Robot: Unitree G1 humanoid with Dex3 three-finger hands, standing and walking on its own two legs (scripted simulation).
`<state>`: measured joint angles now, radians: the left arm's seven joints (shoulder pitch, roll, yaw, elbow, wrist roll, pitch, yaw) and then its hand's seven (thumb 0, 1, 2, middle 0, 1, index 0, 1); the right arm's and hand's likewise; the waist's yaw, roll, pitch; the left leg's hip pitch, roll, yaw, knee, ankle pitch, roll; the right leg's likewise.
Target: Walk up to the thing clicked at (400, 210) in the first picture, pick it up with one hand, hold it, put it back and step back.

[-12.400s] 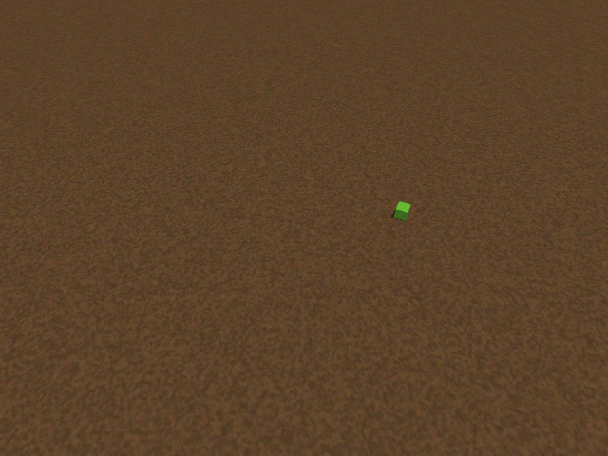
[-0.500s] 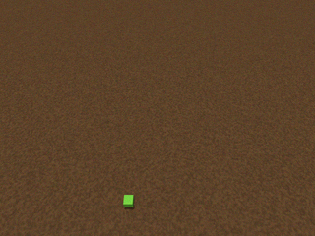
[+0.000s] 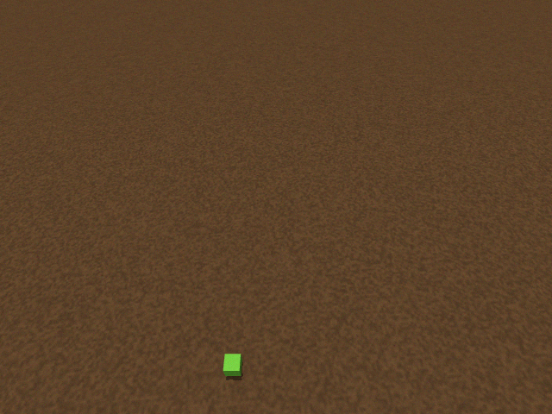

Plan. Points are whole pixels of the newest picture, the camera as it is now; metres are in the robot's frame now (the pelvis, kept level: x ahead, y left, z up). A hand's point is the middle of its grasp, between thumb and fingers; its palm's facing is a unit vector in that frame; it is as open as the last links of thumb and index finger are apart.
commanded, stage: stand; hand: left
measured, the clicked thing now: (232, 364) +0.44 +0.19 -0.75
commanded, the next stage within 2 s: walk up in 1.28 s
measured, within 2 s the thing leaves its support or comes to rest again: neither
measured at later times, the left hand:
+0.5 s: hand out of the picture +0.08 +0.23 -0.15, palm faces -0.03 -0.94 -0.34, open 7.3 cm
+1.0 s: hand out of the picture +0.09 +0.23 -0.15, palm faces -0.03 -0.94 -0.35, open 7.3 cm
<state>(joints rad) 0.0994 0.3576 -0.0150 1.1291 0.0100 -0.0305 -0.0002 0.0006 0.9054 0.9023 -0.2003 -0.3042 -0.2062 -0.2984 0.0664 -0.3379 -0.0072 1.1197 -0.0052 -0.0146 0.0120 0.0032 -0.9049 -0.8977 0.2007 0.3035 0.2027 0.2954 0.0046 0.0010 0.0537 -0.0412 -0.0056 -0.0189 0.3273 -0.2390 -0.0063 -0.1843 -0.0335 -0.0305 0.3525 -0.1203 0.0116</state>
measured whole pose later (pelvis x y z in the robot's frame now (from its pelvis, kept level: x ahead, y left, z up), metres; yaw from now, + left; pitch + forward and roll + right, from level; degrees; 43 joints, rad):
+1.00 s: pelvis +0.01 -0.02 +0.00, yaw +0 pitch -2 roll +0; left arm 0.09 0.35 0.00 1.14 0.01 -0.01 -0.01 0.00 0.90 0.90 -0.20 -0.30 -0.21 -0.30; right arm 0.14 -0.35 0.00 1.13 -0.01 -0.01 0.00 0.00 -0.91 -0.90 0.20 0.30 0.20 0.30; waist 0.00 0.01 0.06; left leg -0.04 0.03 -0.03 0.31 -0.24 -0.04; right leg -0.19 0.00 -0.04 0.36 -0.14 -0.02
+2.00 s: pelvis -0.15 +0.03 -0.02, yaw -4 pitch -2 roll +0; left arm 0.14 0.40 0.08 0.88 0.02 0.07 0.01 0.00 0.91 0.90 -0.20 -0.30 -0.21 -0.30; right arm 0.10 -0.37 -0.04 0.85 -0.02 0.03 -0.03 0.00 -0.90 -0.90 0.20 0.30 0.21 0.30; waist 0.01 -0.02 0.21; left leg -0.36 0.04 0.06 0.65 -0.26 0.02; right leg -0.26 0.03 0.07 0.78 -0.47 0.01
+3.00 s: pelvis -0.33 +0.01 -0.01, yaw -2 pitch -3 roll +0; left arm 0.21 0.37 0.05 1.01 0.01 -0.01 -0.01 0.00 0.90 0.90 -0.20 -0.30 -0.21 -0.30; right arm 0.21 -0.35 -0.03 1.00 -0.03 -0.01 0.02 0.01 -0.91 -0.90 0.20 0.30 0.20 0.30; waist 0.01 -0.01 0.05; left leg -0.24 -0.01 -0.03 0.55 -0.26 0.00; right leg -0.17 -0.01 0.05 0.54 -0.32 0.00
